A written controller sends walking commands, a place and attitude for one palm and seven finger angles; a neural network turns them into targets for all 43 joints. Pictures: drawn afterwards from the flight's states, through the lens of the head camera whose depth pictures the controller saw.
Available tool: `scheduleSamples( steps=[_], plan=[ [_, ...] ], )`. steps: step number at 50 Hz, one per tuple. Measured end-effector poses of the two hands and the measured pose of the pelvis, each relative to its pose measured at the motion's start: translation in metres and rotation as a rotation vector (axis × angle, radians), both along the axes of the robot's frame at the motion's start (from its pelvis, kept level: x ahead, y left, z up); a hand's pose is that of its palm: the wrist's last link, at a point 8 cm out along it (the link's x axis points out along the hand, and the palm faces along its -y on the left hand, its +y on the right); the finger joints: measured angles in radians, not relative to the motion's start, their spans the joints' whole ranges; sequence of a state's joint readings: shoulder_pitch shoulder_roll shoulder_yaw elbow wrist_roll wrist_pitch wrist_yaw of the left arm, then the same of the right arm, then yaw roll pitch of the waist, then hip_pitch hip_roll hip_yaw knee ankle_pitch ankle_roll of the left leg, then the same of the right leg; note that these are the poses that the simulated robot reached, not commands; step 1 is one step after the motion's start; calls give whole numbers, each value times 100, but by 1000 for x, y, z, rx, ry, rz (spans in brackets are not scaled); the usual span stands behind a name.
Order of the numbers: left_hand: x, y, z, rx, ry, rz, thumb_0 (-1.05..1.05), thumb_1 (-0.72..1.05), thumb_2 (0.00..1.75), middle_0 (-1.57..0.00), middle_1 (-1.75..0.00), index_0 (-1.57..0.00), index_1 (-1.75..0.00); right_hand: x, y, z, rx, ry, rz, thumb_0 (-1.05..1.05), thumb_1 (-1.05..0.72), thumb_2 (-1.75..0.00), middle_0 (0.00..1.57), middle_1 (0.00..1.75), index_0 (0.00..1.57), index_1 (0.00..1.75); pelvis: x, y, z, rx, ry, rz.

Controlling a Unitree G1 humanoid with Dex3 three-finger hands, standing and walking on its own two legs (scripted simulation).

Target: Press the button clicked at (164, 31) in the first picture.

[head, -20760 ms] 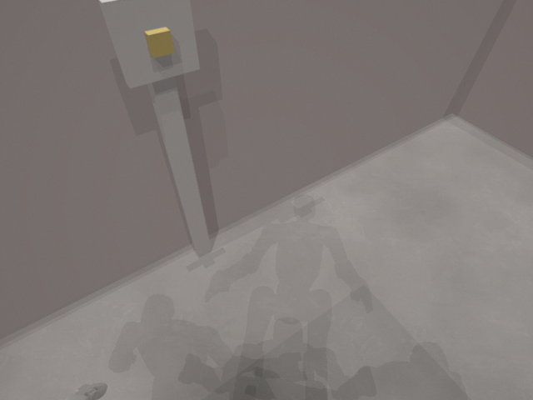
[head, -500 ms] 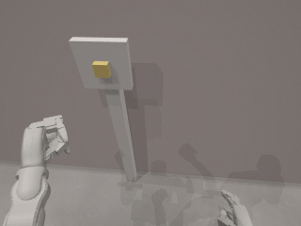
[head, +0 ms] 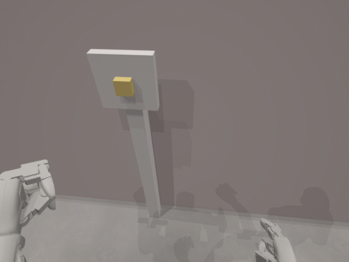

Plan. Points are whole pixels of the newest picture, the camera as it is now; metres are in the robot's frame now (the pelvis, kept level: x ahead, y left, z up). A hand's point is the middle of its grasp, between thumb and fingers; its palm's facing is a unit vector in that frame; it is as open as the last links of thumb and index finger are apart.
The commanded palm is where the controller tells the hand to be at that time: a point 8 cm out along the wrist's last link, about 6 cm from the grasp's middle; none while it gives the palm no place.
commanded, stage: draw the hand back to the body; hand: left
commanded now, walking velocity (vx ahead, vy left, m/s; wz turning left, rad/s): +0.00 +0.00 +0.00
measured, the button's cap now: (124, 86) +0.52 +0.22 +0.16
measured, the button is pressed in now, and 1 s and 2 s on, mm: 0 0 0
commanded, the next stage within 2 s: step back with the hand held close in 0.16 s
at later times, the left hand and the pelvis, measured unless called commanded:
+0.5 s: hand (53, 190) +0.18 +0.25 +0.15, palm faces +0.34 -0.83 -0.44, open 3.1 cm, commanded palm +0.12 +0.29 +0.17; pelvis -0.01 +0.01 +0.00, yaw +0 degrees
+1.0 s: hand (15, 231) +0.11 +0.26 +0.16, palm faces +0.38 -0.83 -0.41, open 3.1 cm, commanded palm +0.05 +0.31 +0.17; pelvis -0.09 +0.03 -0.02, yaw -1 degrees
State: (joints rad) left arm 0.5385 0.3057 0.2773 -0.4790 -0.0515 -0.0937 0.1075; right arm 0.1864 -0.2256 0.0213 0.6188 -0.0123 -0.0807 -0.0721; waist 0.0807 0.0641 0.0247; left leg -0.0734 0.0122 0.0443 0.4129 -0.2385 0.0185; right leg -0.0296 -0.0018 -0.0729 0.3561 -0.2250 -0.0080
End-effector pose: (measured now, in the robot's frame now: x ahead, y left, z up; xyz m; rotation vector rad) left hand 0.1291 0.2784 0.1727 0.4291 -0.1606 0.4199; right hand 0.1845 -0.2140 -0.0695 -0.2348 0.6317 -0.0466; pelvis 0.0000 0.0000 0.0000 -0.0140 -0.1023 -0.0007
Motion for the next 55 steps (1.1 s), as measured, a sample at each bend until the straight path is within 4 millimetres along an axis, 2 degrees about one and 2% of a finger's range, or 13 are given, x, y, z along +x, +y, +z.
scheduleSamples(
  steps=[6, 14, 20, 28, 34, 43, 51, 55],
  plan=[
    [2, 3, -3, -22, -11, 15, 1, 89, 90, -130, -150, -131, -150, 2, 8, 1, 1, -2, 19, 1, -90, -90, 20, 30, 20, 30, -2, 0, 0, -1, -3, 4],
    [7, 2, -2, -20, -12, -7, 1, 89, 90, -130, -150, -131, -150, -5, 10, -1, 8, 10, 12, 1, -90, -90, 20, 30, 20, 30, -2, 1, 0, -1, -3, -2],
    [12, 10, 5, 43, -13, -26, 1, 89, 90, -130, -150, -131, -150, -15, 2, -4, -1, 56, -23, 1, -90, -90, 20, 30, 20, 30, -5, 3, 0, -11, 50, -1],
    [11, 9, -7, 72, 80, -108, 1, 89, 90, -130, -150, -131, -150, -38, -13, -7, -38, 117, -122, 1, -90, -90, 20, 30, 20, 30, -17, 14, -3, -6, 105, -13],
    [-4, 15, -3, 118, 57, -129, 1, 89, 90, -130, -150, -131, -150, -56, -12, -6, -51, 112, -146, 1, -90, -90, 20, 30, 20, 30, -33, 20, -7, 0, 109, -17],
    [-42, 17, 2, 144, -38, -103, 1, 89, 90, -130, -150, -131, -150, -82, 1, -10, -28, 59, -113, 1, -90, -90, 20, 30, 20, 30, -64, 20, -16, -6, 102, -13],
    [-64, 27, -4, 101, -126, -111, 1, 89, 90, -130, -150, -131, -150, -120, 5, -15, -83, 92, -128, 1, -90, -90, 20, 30, 20, 30, -88, 32, -22, -30, 90, -14],
    [-72, 38, 2, 139, -134, -104, 1, 89, 90, -131, -150, -131, -150, -139, 12, -11, -85, 97, -141, 1, -90, -90, 20, 30, 20, 30, -98, 35, -17, -56, 94, 13]
  ],
)
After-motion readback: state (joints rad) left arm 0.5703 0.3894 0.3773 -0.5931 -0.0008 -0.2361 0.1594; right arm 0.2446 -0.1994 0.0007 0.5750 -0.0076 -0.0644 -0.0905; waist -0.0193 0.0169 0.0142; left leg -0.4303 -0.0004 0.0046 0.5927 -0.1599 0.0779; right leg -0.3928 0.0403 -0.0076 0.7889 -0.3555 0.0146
